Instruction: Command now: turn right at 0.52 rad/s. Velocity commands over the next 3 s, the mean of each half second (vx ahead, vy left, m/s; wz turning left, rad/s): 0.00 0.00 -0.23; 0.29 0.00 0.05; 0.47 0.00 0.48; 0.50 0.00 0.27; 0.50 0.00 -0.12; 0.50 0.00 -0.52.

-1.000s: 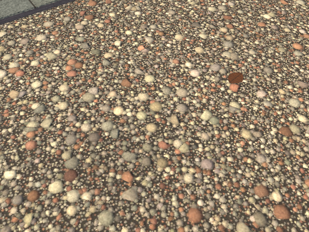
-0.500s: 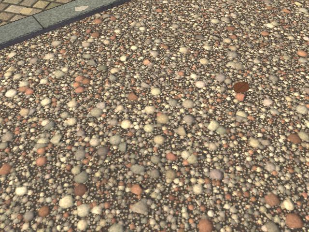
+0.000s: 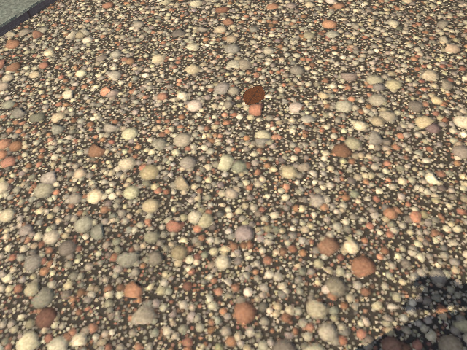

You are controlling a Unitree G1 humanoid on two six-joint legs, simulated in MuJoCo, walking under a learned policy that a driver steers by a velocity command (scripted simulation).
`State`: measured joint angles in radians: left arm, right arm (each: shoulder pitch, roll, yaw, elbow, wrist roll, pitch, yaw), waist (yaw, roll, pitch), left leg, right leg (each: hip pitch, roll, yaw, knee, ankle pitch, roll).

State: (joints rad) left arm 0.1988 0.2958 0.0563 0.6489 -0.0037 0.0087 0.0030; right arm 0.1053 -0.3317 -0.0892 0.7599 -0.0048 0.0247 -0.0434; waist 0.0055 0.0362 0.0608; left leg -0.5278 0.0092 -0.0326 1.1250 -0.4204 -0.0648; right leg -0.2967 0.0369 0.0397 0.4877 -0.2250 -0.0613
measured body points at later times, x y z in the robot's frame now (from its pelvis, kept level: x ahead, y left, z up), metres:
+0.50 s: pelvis +0.02 +0.03 +0.00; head +0.04 +0.03 +0.45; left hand +0.18 +0.27 -0.11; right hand +0.13 -0.25 -0.11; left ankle +0.03 +0.15 -0.74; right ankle +0.01 -0.08 -0.74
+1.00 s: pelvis +0.15 -0.01 +0.00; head +0.17 -0.02 +0.45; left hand +0.16 +0.26 -0.11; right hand +0.30 -0.27 -0.11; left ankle +0.27 +0.15 -0.68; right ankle +0.04 -0.09 -0.74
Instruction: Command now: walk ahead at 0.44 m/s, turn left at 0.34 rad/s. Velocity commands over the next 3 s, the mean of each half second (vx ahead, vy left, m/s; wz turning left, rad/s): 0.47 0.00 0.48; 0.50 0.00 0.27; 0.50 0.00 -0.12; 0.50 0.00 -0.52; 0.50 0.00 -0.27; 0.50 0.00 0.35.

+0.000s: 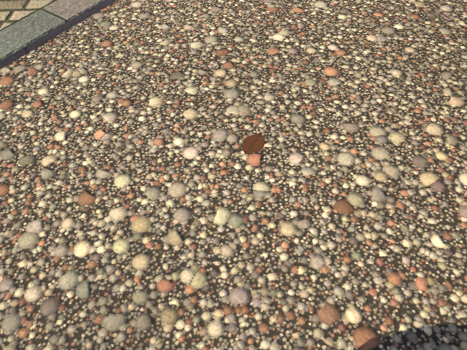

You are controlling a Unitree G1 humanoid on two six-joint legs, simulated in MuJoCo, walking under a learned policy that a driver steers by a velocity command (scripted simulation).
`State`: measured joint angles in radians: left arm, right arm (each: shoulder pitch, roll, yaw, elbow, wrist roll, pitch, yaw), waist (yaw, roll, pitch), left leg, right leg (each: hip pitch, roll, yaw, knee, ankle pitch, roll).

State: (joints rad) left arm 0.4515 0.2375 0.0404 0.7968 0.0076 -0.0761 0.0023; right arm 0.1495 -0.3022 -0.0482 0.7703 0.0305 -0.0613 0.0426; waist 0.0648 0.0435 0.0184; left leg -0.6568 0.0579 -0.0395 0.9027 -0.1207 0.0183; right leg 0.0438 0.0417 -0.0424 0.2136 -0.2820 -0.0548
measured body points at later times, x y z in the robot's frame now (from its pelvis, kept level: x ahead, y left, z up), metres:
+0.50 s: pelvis +0.28 +0.06 +0.00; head +0.31 +0.08 +0.45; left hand +0.40 +0.36 -0.08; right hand +0.43 -0.20 -0.11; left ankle +0.26 +0.12 -0.74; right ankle +0.48 -0.10 -0.67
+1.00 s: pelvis +0.56 +0.09 +0.00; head +0.59 +0.10 +0.45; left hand +0.47 +0.35 -0.11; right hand +0.83 -0.06 -0.09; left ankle +0.62 +0.29 -0.69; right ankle +0.57 -0.02 -0.74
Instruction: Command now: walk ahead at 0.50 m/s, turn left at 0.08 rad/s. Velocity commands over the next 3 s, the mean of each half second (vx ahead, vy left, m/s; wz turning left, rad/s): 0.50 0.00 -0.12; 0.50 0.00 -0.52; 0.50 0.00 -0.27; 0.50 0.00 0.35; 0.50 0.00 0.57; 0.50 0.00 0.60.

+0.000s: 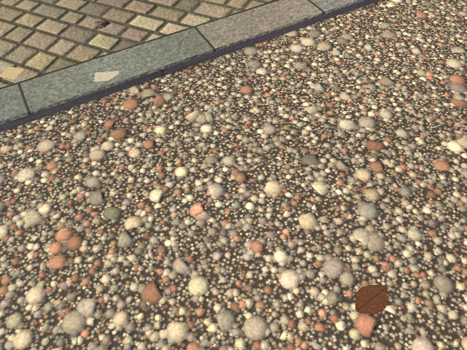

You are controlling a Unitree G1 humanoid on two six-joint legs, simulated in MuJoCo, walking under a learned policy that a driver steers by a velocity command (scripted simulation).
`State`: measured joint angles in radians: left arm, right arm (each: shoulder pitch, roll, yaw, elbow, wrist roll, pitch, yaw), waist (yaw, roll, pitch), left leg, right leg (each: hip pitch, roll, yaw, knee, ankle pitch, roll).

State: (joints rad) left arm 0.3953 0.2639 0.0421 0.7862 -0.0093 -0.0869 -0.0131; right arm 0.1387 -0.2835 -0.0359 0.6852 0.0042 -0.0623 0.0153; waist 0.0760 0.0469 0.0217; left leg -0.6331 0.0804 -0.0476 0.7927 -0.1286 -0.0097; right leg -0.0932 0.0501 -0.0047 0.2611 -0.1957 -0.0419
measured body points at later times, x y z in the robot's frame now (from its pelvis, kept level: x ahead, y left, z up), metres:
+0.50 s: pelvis +0.27 +0.06 +0.00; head +0.29 +0.07 +0.45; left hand +0.44 +0.32 -0.11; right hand +0.29 -0.22 -0.12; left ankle +0.23 +0.15 -0.75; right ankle +0.39 -0.13 -0.67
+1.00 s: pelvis +0.53 -0.03 +0.00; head +0.56 -0.05 +0.45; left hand +0.73 +0.20 -0.11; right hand +0.60 -0.35 -0.09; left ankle +0.70 +0.11 -0.68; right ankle +0.51 -0.09 -0.75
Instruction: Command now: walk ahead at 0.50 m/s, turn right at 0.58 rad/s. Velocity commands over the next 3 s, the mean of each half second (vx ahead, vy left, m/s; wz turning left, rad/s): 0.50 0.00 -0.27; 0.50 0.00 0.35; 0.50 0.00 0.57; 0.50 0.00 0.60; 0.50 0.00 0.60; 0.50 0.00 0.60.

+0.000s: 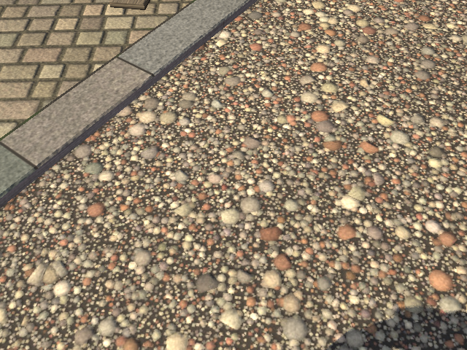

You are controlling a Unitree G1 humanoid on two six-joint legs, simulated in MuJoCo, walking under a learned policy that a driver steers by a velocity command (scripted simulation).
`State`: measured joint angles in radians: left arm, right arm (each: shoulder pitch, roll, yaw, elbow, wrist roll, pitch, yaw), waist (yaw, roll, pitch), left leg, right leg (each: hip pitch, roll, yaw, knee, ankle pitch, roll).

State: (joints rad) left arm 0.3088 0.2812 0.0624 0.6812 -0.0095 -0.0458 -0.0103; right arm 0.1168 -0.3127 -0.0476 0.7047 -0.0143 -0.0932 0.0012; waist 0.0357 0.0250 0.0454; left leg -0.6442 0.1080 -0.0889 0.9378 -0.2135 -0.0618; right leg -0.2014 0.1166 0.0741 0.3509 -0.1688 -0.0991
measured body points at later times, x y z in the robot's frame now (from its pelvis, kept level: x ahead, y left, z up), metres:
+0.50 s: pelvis +0.27 +0.07 +0.00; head +0.29 +0.08 +0.45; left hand +0.47 +0.30 -0.10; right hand +0.27 -0.21 -0.11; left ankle +0.26 +0.16 -0.75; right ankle +0.35 -0.11 -0.68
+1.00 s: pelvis +0.52 +0.00 +0.00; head +0.55 +0.00 +0.45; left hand +0.56 +0.28 -0.12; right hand +0.70 -0.27 -0.10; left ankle +0.60 +0.16 -0.67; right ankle +0.50 -0.12 -0.74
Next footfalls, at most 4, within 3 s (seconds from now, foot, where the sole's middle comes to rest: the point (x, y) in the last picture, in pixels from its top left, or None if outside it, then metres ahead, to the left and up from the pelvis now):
0.22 left None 0.30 0.15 -0.78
0.72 right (299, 320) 0.54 -0.12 -0.78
1.22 left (199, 245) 0.78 0.19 -0.78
1.74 right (223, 162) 1.13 0.13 -0.78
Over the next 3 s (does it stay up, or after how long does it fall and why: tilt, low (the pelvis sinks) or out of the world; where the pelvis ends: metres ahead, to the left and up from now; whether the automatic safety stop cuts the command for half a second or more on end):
stays up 1.33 0.66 0.04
